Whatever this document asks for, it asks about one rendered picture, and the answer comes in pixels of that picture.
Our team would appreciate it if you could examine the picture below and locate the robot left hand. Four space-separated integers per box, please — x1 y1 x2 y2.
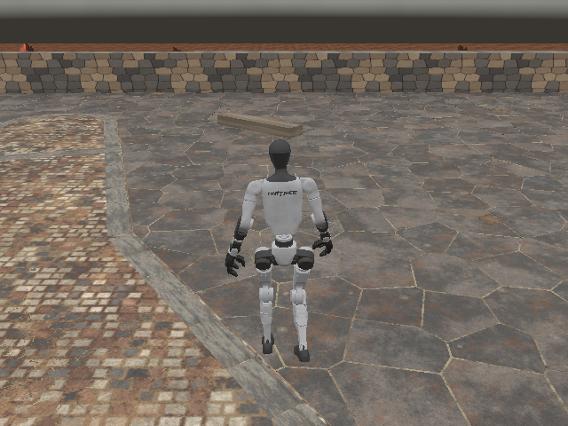
225 253 245 277

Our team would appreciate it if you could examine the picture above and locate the right robot upper arm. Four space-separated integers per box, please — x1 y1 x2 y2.
300 177 326 225

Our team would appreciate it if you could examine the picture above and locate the right robot thigh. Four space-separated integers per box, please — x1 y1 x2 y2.
290 247 314 304

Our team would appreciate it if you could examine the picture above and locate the left robot upper arm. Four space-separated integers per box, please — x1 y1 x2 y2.
239 179 263 230

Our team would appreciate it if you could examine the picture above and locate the robot right hand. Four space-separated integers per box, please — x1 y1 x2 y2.
312 239 333 256

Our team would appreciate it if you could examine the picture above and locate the left robot shin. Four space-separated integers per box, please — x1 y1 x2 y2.
259 288 272 343

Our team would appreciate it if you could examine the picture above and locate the robot left forearm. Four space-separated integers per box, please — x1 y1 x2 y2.
228 216 248 256

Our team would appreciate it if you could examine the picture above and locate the robot right forearm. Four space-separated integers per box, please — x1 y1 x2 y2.
316 211 331 242

